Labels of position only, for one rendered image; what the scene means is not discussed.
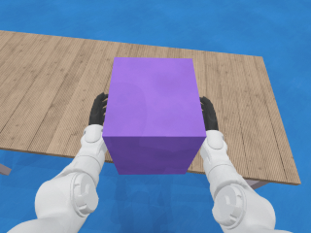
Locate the carton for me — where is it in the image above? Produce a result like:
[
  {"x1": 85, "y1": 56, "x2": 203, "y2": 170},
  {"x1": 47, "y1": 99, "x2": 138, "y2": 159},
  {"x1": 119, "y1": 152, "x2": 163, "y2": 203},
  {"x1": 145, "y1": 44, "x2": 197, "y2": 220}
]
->
[{"x1": 102, "y1": 57, "x2": 207, "y2": 175}]

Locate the left robot hand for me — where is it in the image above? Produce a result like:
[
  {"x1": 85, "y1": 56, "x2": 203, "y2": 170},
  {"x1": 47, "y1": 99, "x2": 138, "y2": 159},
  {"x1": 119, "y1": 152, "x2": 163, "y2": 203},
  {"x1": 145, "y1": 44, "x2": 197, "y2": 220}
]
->
[{"x1": 88, "y1": 92, "x2": 109, "y2": 126}]

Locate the right robot hand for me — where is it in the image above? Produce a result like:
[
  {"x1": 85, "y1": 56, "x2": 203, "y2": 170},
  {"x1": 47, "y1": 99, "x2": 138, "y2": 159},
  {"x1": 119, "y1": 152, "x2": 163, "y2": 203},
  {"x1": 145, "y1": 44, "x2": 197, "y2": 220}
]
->
[{"x1": 199, "y1": 96, "x2": 219, "y2": 131}]

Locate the table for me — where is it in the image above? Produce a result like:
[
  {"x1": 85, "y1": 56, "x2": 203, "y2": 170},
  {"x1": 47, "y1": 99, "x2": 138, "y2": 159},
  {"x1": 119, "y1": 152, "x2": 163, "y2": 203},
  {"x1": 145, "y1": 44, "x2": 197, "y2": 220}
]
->
[{"x1": 0, "y1": 30, "x2": 301, "y2": 190}]

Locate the robot right upper arm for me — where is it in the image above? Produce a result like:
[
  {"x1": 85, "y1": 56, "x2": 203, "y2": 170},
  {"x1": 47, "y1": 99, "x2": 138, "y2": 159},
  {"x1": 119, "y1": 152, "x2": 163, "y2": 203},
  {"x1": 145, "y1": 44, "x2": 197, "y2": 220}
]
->
[{"x1": 212, "y1": 184, "x2": 293, "y2": 233}]

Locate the left robot forearm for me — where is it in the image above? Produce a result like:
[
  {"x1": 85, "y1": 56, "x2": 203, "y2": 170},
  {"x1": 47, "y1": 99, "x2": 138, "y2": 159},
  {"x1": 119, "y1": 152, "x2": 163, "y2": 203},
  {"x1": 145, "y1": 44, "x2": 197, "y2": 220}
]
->
[{"x1": 34, "y1": 124, "x2": 107, "y2": 215}]

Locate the robot left upper arm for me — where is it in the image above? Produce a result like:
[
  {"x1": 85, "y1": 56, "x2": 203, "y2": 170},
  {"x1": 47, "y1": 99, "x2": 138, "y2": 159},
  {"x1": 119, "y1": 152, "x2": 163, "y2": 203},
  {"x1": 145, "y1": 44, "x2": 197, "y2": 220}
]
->
[{"x1": 7, "y1": 172, "x2": 99, "y2": 233}]

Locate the right robot forearm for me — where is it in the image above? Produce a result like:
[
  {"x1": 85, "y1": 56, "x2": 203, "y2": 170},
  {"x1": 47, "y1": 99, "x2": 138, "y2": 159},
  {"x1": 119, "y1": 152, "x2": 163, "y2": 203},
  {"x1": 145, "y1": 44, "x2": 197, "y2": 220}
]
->
[{"x1": 200, "y1": 130, "x2": 258, "y2": 202}]

